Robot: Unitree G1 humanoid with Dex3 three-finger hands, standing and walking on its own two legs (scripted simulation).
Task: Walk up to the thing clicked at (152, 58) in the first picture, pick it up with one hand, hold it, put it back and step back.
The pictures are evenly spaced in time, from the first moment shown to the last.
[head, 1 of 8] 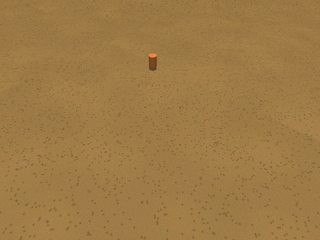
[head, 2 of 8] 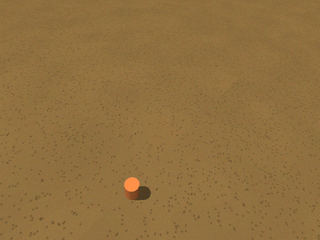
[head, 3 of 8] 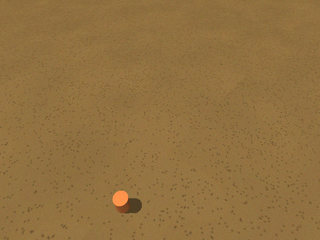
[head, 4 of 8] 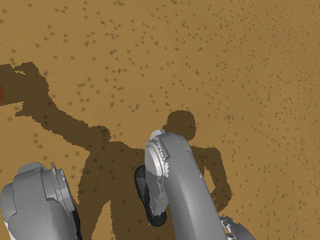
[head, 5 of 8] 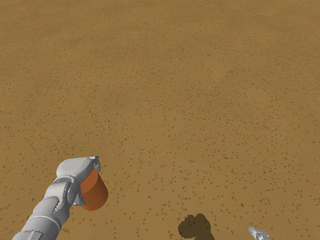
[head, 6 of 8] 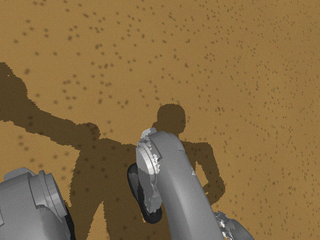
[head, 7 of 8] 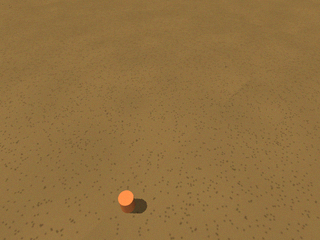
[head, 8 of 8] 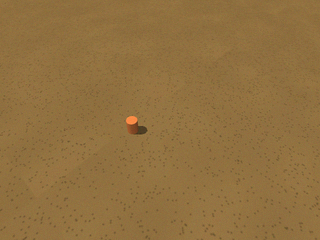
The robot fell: no
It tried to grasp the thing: yes
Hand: left
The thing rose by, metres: 0.63
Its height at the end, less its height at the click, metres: +0.00
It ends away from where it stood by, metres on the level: 0.02
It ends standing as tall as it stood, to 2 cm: yes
